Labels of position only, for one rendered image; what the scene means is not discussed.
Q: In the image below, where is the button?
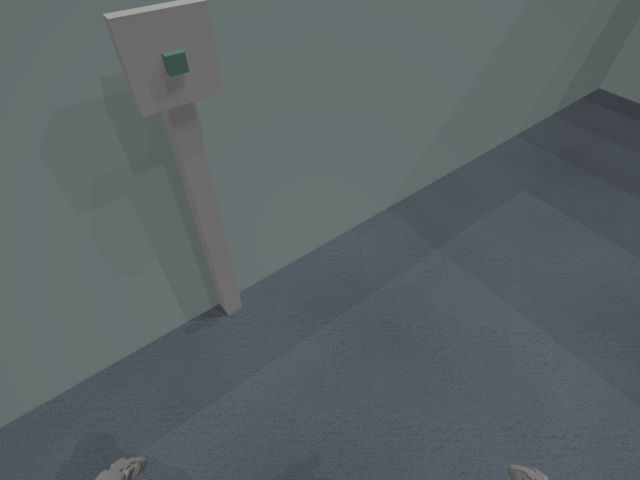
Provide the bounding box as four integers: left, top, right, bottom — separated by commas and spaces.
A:
161, 49, 189, 77

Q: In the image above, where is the panel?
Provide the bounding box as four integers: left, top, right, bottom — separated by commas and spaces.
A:
102, 0, 242, 315

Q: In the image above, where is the left robot hand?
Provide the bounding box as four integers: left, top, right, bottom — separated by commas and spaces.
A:
95, 457, 148, 480

